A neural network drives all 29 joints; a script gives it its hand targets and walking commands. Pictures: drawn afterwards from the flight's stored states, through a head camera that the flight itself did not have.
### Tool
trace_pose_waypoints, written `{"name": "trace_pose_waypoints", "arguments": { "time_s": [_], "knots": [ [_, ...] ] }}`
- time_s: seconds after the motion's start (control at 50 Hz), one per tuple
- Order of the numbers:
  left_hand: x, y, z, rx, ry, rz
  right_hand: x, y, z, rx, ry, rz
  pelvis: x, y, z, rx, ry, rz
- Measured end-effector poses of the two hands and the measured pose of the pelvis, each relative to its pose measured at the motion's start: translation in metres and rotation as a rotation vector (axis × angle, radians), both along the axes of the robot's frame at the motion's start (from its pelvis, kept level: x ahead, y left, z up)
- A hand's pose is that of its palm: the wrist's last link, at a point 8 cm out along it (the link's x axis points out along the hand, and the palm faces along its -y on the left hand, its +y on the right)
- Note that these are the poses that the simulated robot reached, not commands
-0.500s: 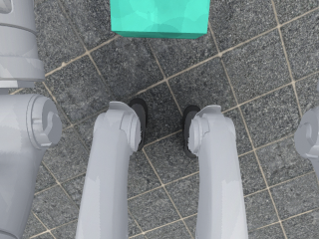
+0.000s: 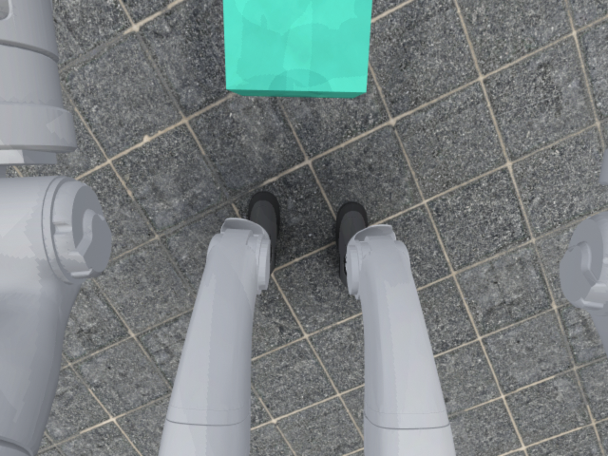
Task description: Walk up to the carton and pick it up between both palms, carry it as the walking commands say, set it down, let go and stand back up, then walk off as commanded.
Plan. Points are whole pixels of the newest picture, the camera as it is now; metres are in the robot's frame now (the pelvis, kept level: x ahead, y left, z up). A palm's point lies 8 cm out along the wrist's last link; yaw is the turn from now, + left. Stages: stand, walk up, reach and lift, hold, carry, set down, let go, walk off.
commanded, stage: let go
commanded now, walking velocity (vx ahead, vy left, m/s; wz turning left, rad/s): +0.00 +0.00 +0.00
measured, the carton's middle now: (298, 22) +0.59 +0.03 -0.54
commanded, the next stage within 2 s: stand in 1.42 s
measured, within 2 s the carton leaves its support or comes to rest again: neither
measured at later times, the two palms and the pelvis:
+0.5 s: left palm out of the picture +0.40 +0.25 -0.04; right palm out of the picture +0.39 -0.23 -0.04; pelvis +0.00 +0.00 +0.06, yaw +0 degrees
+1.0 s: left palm out of the picture +0.24 +0.24 +0.06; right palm out of the picture +0.24 -0.23 +0.05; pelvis +0.07 +0.00 +0.12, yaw +0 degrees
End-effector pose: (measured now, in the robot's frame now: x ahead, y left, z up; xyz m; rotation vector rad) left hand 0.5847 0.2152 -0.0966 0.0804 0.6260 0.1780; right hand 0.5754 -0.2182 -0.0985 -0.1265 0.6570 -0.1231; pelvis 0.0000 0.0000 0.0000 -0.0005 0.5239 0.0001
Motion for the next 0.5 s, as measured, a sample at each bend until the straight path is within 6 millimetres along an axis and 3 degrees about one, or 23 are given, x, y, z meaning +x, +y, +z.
{"name": "trace_pose_waypoints", "arguments": {
  "time_s": [0.14,0.2,0.26,0.34,0.5],
  "knots": [
    [-0.022,0.007,-0.016,0.005,0.072,0.001,-0.018,-0.001,-0.011,0.001,0.047,0.005,-0.001,-0.001,0.013,-0.001,0.001,0.0],
    [-0.048,0.017,-0.022,0.039,0.129,-0.002,-0.044,-0.001,-0.018,-0.008,0.087,0.019,0.001,-0.001,0.017,0.0,-0.024,0.0],
    [-0.079,0.025,-0.013,0.085,0.154,-0.02,-0.078,-0.001,-0.015,-0.006,0.117,0.035,0.002,-0.002,0.023,0.0,-0.06,0.0],
    [-0.116,0.032,0.01,0.116,0.187,-0.045,-0.121,-0.003,0.003,-0.009,0.162,0.044,0.003,-0.003,0.034,0.0,-0.127,0.001],
    [-0.188,0.031,0.057,0.08,0.202,-0.092,-0.187,-0.016,0.062,-0.032,0.167,0.041,0.004,-0.002,0.058,-0.003,-0.27,0.002]
  ]
}}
